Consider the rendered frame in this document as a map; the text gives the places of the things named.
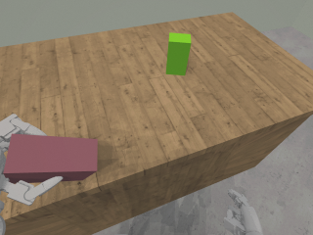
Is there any table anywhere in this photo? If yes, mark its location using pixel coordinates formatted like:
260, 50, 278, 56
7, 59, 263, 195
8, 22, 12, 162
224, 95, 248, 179
0, 12, 313, 235

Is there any right robot hand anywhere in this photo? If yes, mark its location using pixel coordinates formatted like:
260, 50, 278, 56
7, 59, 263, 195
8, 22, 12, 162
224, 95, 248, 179
224, 189, 263, 235

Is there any sponge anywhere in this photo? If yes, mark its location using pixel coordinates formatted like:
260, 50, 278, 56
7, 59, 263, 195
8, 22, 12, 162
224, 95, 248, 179
3, 133, 98, 184

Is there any left robot hand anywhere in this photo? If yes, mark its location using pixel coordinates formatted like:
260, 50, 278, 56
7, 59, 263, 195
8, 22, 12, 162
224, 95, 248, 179
0, 114, 63, 206

